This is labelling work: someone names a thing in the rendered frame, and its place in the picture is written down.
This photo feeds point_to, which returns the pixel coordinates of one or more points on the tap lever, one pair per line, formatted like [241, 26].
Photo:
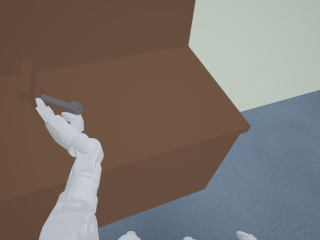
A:
[73, 107]

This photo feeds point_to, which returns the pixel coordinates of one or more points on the left robot forearm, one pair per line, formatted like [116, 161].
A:
[80, 193]

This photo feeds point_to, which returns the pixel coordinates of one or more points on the robot left shin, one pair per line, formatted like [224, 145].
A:
[131, 233]

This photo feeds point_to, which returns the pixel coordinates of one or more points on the counter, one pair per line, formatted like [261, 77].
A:
[163, 122]

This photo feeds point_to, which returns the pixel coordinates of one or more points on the left robot hand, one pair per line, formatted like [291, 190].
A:
[61, 131]

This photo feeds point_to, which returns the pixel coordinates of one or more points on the left robot upper arm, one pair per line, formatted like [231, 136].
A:
[79, 225]

